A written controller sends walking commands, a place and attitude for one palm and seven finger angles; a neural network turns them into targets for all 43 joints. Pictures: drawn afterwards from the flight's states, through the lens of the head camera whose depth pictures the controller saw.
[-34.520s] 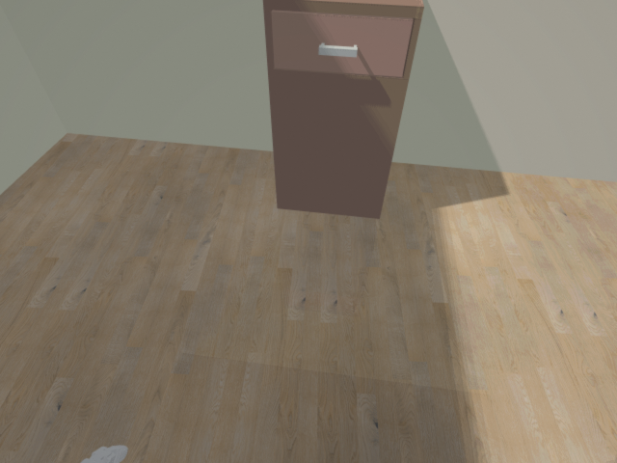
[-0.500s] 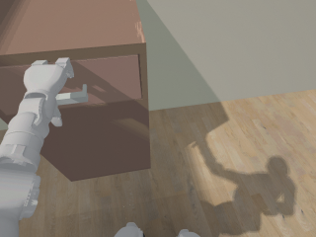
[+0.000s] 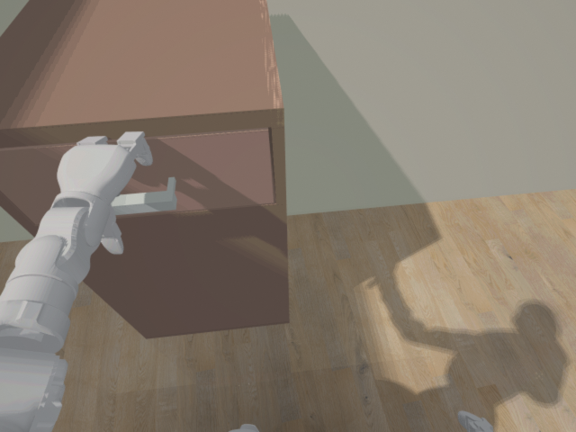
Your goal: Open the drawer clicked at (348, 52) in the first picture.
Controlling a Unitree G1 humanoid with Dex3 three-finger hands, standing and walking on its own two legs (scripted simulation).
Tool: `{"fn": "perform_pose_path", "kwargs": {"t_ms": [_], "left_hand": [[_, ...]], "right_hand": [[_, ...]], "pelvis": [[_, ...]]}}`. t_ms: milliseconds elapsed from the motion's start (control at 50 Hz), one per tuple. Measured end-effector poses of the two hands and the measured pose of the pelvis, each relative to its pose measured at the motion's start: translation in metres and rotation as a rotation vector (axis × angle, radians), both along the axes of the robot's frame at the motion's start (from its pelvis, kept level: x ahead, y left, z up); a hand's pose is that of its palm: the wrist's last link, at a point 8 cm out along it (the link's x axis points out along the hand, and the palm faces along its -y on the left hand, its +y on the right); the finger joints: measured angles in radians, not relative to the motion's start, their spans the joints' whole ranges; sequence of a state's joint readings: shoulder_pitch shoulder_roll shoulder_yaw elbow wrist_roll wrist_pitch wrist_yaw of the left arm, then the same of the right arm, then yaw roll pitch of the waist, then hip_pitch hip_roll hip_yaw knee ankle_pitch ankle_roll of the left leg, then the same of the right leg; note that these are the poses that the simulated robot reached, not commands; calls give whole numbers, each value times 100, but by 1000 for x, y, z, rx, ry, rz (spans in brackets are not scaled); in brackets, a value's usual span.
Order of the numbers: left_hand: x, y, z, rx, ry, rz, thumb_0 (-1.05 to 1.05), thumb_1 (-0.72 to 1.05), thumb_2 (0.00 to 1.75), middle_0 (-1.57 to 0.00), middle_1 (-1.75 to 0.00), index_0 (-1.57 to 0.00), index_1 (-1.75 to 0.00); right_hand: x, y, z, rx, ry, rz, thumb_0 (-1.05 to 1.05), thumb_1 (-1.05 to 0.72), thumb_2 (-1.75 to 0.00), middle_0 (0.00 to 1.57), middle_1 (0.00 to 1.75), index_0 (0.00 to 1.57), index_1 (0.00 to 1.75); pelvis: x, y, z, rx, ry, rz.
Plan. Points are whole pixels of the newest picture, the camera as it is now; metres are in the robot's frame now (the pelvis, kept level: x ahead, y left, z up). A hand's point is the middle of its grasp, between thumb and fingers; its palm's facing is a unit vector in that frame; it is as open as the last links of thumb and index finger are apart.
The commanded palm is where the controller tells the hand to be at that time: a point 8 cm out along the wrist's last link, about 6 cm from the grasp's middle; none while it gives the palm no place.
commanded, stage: re-aim the fingers above the handle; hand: left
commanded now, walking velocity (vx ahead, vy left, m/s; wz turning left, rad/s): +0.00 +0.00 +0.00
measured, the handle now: (137, 194) +0.47 +0.27 +0.03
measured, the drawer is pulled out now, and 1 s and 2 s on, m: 0.00 0.00 0.00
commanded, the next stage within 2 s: lower the fingers behind the handle in 1.96 s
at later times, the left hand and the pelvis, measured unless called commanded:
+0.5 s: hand (117, 191) +0.42 +0.27 +0.09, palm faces -0.01 -0.01 -1.00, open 13.6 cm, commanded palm +0.41 +0.34 +0.13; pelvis +0.01 -0.01 +0.00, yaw +0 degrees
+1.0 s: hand (117, 191) +0.42 +0.27 +0.09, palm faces +0.00 +0.00 -1.00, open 13.6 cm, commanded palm +0.42 +0.32 +0.13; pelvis +0.00 -0.01 +0.00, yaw +1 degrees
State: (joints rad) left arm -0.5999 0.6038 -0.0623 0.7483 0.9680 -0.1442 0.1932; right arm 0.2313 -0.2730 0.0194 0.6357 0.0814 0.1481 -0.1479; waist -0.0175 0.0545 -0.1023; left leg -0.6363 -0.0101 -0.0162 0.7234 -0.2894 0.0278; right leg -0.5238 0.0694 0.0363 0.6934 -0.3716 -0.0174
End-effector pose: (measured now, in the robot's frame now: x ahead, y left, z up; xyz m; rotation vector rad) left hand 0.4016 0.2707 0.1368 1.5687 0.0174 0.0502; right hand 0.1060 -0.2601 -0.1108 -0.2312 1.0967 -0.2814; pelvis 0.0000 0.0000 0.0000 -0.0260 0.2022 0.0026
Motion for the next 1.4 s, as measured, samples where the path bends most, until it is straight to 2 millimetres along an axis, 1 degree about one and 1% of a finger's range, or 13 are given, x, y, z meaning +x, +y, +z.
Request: {"fn": "perform_pose_path", "kwargs": {"t_ms": [100,220,320,520,640,760,1100,1400], "left_hand": [[1,-1,1,-4,1,17,-1,-49,30,-47,-123,-35,-123],[2,-3,2,-6,13,36,0,-49,30,-47,-123,-35,-125],[2,-4,3,-7,26,44,0,-49,30,-47,-123,-35,-125],[2,-3,3,-8,28,41,0,-49,30,-47,-123,-35,-124],[2,-3,3,-5,28,41,0,-49,30,-47,-123,-35,-124],[2,-3,3,-3,28,40,0,-49,30,-47,-123,-35,-124],[2,-3,3,-2,20,42,0,-49,30,-47,-122,-35,-125],[2,-4,2,-3,14,49,0,-49,30,-47,-123,-35,-126]], "right_hand": [[15,1,2,11,-17,16,1,-90,-90,20,30,20,30],[18,-2,2,18,-12,22,1,-90,-90,20,30,20,30],[11,-7,1,19,-2,4,1,-90,-90,20,30,20,30],[-12,-21,-1,-1,44,-27,1,-90,-90,20,30,20,30],[-22,-25,-3,-8,59,-38,1,-90,-90,20,30,20,30],[-26,-23,-3,-6,57,-40,1,-90,-90,20,30,20,30],[-29,-9,-3,9,40,-11,1,-90,-90,20,30,20,30],[-45,-9,-3,3,52,-19,1,-90,-90,20,30,20,30]], "pelvis": [[5,-3,2,3,-3,4],[8,-7,3,6,-6,6],[9,-11,3,8,-10,2],[6,-15,2,9,-8,4],[3,-15,1,7,-4,6],[0,-14,0,6,-2,6],[-6,-8,-1,0,-1,17],[-12,-6,-3,-2,-3,16]]}}
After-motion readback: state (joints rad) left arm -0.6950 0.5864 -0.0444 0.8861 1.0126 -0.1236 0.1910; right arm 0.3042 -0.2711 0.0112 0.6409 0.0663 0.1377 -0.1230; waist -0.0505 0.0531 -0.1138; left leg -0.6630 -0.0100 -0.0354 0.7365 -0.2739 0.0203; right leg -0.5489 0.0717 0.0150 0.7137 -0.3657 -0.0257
